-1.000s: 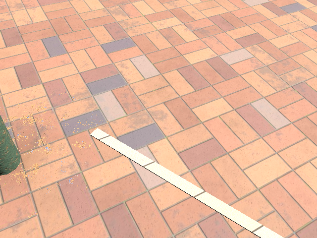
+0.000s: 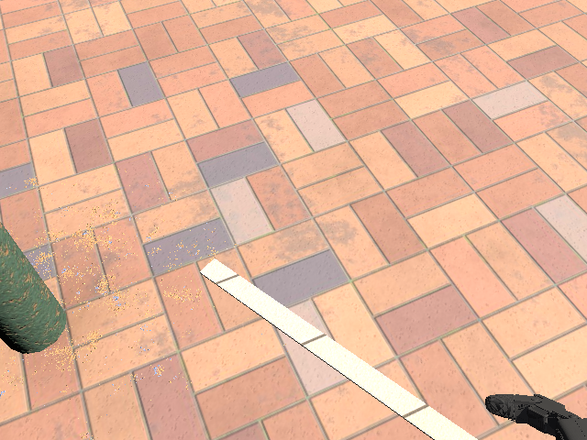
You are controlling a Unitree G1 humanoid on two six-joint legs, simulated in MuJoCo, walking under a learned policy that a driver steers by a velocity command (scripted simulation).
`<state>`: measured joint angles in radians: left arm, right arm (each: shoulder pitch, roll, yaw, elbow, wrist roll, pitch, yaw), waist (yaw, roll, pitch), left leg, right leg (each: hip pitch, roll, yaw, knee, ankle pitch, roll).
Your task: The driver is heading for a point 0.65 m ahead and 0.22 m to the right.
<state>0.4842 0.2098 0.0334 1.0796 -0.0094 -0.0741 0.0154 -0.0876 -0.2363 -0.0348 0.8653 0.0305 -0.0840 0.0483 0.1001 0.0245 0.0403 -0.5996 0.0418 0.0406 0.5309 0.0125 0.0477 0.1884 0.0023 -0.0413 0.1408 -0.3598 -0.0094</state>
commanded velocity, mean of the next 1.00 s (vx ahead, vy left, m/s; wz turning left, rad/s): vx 0.45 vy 0.00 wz -0.39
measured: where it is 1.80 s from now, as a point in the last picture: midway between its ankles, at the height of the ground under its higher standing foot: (401, 340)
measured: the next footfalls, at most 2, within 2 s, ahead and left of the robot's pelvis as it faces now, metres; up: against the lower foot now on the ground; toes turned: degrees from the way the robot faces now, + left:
left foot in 0.06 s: +0.23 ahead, +0.12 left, +0.00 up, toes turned +2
right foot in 0.60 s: +0.51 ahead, -0.14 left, +0.00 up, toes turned -19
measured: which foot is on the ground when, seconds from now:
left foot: up 0.00-0.04, down 0.06-0.62, up 0.64-1.00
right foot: down 0.00-0.08, up 0.10-0.58, down 0.60-1.00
